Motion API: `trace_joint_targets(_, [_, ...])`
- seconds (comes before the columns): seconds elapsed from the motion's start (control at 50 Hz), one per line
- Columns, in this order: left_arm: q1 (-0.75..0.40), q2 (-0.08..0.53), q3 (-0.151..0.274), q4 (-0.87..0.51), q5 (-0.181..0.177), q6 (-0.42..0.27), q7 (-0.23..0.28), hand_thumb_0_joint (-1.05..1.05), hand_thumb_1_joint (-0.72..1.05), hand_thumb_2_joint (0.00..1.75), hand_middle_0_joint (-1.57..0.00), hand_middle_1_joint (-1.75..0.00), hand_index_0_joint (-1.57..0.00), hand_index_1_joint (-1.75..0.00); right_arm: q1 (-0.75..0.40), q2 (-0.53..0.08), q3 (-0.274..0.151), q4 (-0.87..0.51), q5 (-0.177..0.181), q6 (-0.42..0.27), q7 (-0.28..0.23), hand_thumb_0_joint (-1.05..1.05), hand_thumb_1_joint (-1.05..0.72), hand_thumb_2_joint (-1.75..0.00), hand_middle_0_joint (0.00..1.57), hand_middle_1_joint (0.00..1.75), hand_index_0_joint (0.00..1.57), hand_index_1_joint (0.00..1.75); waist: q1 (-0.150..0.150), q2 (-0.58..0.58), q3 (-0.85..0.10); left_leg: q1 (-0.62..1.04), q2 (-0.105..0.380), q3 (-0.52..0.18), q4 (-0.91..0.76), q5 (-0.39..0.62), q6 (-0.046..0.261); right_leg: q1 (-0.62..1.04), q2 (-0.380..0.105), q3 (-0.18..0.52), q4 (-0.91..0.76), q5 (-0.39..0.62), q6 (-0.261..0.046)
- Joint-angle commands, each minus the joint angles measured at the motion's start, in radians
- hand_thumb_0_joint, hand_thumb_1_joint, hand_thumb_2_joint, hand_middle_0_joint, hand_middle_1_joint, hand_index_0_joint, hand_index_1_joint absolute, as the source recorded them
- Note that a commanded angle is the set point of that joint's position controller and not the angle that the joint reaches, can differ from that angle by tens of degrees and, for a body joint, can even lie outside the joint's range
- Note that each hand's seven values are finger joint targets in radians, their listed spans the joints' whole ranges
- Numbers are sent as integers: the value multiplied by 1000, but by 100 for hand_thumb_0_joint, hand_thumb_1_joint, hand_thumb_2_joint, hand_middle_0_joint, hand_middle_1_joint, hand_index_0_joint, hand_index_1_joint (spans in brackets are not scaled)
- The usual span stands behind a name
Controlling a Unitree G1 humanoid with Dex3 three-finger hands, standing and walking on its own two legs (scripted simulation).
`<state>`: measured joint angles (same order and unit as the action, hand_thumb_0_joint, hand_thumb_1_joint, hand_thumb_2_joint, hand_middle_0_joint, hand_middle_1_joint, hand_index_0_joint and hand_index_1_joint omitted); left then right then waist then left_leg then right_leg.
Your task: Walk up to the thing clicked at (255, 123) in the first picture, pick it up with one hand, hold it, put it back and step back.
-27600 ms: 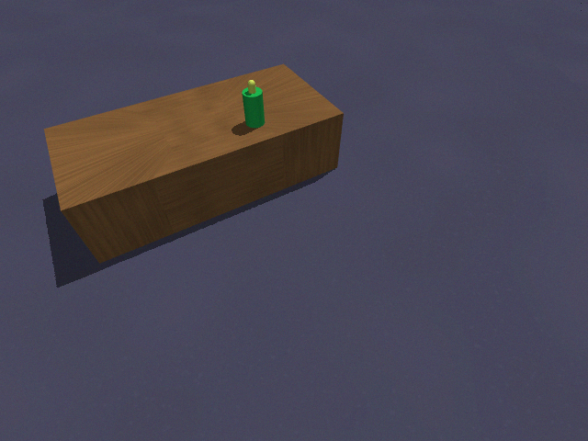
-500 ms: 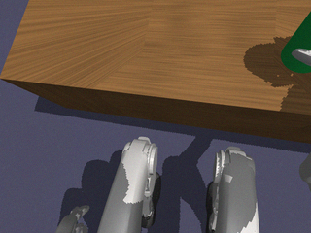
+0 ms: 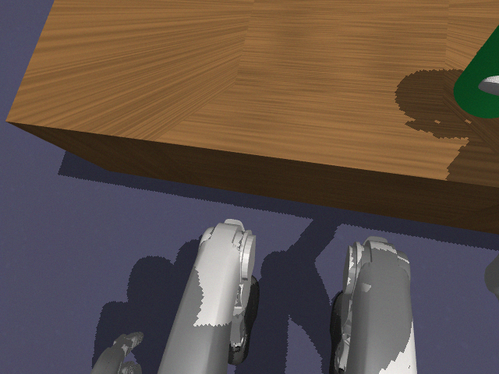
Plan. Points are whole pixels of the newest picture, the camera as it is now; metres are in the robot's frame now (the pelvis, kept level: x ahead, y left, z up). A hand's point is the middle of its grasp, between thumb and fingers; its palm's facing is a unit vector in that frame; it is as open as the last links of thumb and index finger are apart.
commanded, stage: withdraw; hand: right
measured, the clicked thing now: out of the picture +0.55 -0.28 +0.04
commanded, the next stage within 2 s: rise in 0.14 s
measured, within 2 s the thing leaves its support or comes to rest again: neither
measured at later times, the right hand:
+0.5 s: hand out of the picture +0.50 -0.39 +0.17, palm faces +0.42 +0.84 -0.35, open 17.3 cm
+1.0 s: hand out of the picture +0.35 -0.30 +0.23, palm faces +0.28 +0.89 -0.35, open 17.4 cm
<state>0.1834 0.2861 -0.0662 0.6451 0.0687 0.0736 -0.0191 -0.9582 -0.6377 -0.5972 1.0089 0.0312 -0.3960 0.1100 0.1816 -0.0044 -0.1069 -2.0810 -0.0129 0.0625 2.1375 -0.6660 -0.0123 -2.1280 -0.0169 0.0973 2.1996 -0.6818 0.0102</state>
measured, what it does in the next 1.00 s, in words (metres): rises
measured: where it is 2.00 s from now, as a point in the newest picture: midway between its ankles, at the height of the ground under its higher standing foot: (289, 345)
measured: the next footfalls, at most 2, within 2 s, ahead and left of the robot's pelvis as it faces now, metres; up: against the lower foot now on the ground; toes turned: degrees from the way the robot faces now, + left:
none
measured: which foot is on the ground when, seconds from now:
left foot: down 0.00-1.00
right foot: down 0.00-1.00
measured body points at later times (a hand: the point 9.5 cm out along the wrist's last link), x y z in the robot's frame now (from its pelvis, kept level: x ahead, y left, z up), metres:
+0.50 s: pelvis +0.02 -0.01 +0.15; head +0.21 -0.05 +0.56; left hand +0.10 +0.27 +0.04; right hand +0.47 -0.43 +0.20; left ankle +0.10 +0.12 -0.36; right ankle +0.08 -0.13 -0.36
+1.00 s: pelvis +0.07 -0.02 +0.32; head +0.14 -0.06 +0.77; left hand +0.16 +0.24 +0.22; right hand +0.34 -0.34 +0.26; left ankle +0.10 +0.12 -0.36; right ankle +0.08 -0.13 -0.36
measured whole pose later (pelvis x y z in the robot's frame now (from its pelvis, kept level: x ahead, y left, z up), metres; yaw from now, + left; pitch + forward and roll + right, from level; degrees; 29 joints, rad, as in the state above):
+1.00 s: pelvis +0.07 -0.02 +0.32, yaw -4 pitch +14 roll +4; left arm 0.33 0.24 -0.04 0.62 -0.05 0.07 0.09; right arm -0.16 -0.37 -0.21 0.72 0.00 0.03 -0.14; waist 0.08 0.01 -0.10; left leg -0.72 -0.02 0.03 0.89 -0.40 -0.02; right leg -0.78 -0.04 0.03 0.99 -0.45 -0.01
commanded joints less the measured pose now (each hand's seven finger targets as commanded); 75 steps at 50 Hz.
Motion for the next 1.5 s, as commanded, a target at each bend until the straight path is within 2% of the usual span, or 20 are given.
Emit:
trace_joint_targets(0.0, [212, 256, 109, -25, -15, 1, 32, 0, 87, 92, -20, -29, -19, -31, -397, -445, -64, -272, 18, -32, 9, 0, 43, -3, 9, 4, 8, 4, -44, -279, -825, 505, -13, 5, -312, 182, 50, 589, -12, -51, -356, 166, -27])
trace_joint_targets(0.16, [210, 241, 101, -32, -49, -15, 48, 0, 87, 91, -21, -30, -20, -31, -348, -472, -67, -180, 42, 37, 103, 0, 54, -3, 7, 4, 7, 4, -18, -200, -693, 535, -17, 4, -434, 175, 46, 619, -19, -33, -447, 174, -41])
trace_joint_targets(0.24, [216, 227, 92, -21, -61, -34, 41, 0, 87, 89, -21, -29, -20, -29, -272, -372, -19, -87, 68, 64, 161, 0, 46, -7, 5, 5, 7, 5, -2, -186, -607, 530, -17, 12, -478, 206, 48, 667, -21, -20, -493, 223, -39])
trace_joint_targets(0.26, [229, 218, 88, -33, -59, -3, 29, 0, 88, 90, -21, -30, -21, -31, -151, -557, -12, 47, -115, 135, 102, 0, 45, -8, 5, 6, 6, 6, -68, -202, -618, 571, -24, 1, -526, 219, 49, 766, -21, -35, -558, 264, -33])
trace_joint_targets(0.3, [226, 221, 94, -88, -68, 20, 12, 0, 88, 90, -21, -31, -21, -31, -255, -507, 12, -114, -106, 164, 39, 0, 49, -8, 5, 6, 6, 6, -51, -233, -709, 638, -26, 4, -563, 263, 47, 880, -28, -19, -600, 321, -29])
trace_joint_targets(0.38, [239, 232, 108, -128, -76, 48, 0, 0, 89, 91, -20, -31, -20, -31, -300, -725, -86, -337, -156, 198, -35, 0, 50, -7, 4, 6, 6, 6, -122, -331, -909, 838, -28, -12, -666, 322, 40, 1096, -31, -27, -692, 414, -22])
trace_joint_targets(0.46, [231, 186, 94, -89, -74, 55, 14, 0, 90, 90, -20, -29, -20, -30, -178, -521, 33, -171, -161, 237, -104, 0, 53, -7, 6, 6, 6, 6, -65, -248, -671, 872, -36, -3, -796, 312, 37, 1131, -39, -18, -803, 382, -25])
trace_joint_targets(0.54, [231, 189, 92, -73, -72, 48, 34, 0, 90, 90, -20, -29, -20, -29, -149, -464, 85, -110, -164, 257, -155, 0, 48, -10, 6, 7, 6, 7, -58, -247, -552, 940, -41, -6, -918, 309, 41, 1204, -37, -24, -925, 346, -21])
trace_joint_targets(0.62, [222, 165, 83, -69, -83, 32, 45, 0, 90, 90, -20, -29, -20, -29, 94, -234, 197, 87, -132, 297, -170, 0, 53, -7, 6, 6, 6, 6, -43, -152, -324, 1003, -45, 12, -1035, 292, 42, 1216, -40, -13, -1060, 309, -22])
trace_joint_targets(0.74, [206, 152, 96, -117, -114, 15, 65, 0, 90, 90, -20, -29, -20, -30, 265, -103, 296, -174, -65, 347, -193, 0, 54, -6, 6, 6, 6, 6, -75, -159, -378, 1233, -48, 12, -1190, 405, 47, 1453, -38, -24, -1224, 443, -18])
trace_joint_targets(0.8, [191, 151, 101, -117, -124, 1, 85, 0, 90, 90, -20, -29, -20, -30, 355, -169, 257, -372, -56, 350, -228, 0, 53, -7, 6, 6, 6, 6, -121, -185, -428, 1338, -38, 13, -1228, 458, 49, 1564, -37, -23, -1283, 522, -10])
trace_joint_targets(0.92, [150, 112, 79, -125, -121, -33, 129, 0, 90, 90, -20, -29, -20, -29, 557, -53, 302, -518, -29, 358, -281, 0, 55, -6, 5, 5, 5, 5, -139, -232, -304, 1449, -22, 5, -1328, 437, 54, 1667, -36, -23, -1421, 473, 5])
trace_joint_targets(1.08, [77, 75, 86, -186, -119, -83, 140, 0, 91, 87, -21, -29, -21, -29, 923, 250, 503, -652, 4, 403, -264, 0, 61, 0, 4, 2, 4, 2, -145, -107, -161, 1562, -17, 17, -1399, 483, 45, 1692, -26, -52, -1484, 518, 1])
trace_joint_targets(1.1, [124, 59, 86, -181, -95, -94, 134, 0, 90, 90, -20, -29, -20, -29, 1002, 278, 460, -608, -23, 440, -270, 0, 58, -4, 5, 5, 5, 5, -142, -40, -109, 1543, -22, 14, -1396, 476, 41, 1595, -19, -58, -1443, 516, -19])
trace_joint_targets(1.14, [71, 48, 84, -216, -97, -114, 125, 0, 91, 88, -20, -29, -19, -29, 1090, 323, 502, -750, -11, 463, -271, 0, 61, 0, 13, 13, 13, 13, -158, -37, -127, 1563, -21, 17, -1403, 470, 36, 1605, -13, -65, -1447, 503, -21])
trace_joint_targets(1.32, [11, 36, 92, -285, -94, -183, 151, 0, 91, 84, -18, -28, -19, -27, 1302, 321, 509, -1191, -12, 502, -241, 0, 61, 0, 10, 9, 11, 9, -127, -10, -138, 1552, 2, -28, -1385, 496, 7, 1584, 16, -98, -1361, 467, -41])
trace_joint_targets(1.36, [12, 37, 95, -276, -88, -190, 157, 0, 93, 86, -19, -29, -19, -28, 1301, 287, 479, -1210, -15, 502, -229, 0, 61, 0, 12, 8, 12, 8, -120, -20, -116, 1528, 2, -34, -1383, 451, 7, 1563, 17, -97, -1351, 421, -41])
trace_joint_targets(1.38, [15, 36, 95, -284, -85, -200, 159, 0, 90, 90, -20, -29, -20, -29, 1353, 343, 524, -1196, -12, 508, -213, 0, 61, -2, 5, 4, 5, 4, -112, -22, -128, 1521, 1, -34, -1372, 454, 7, 1565, 18, -95, -1346, 422, -40])
trace_joint_targets(1.4, [11, 40, 98, -282, -84, -204, 162, 0, 90, 90, -20, -29, -20, -29, 1290, 271, 464, -1246, -7, 504, -208, 0, 53, -9, 6, 6, 6, 6, -118, -39, -125, 1512, 6, -42, -1381, 424, 8, 1552, 20, -94, -1342, 394, -41])
trace_joint_targets(1.48, [1, 47, 98, -303, -82, -231, 167, 0, 90, 90, -20, -29, -20, -30, 1410, 315, 516, -1226, 12, 569, -161, 0, 51, -8, 6, 6, 6, 6, -124, -40, -122, 1527, 19, -56, -1412, 369, 3, 1553, 25, -87, -1343, 362, -33])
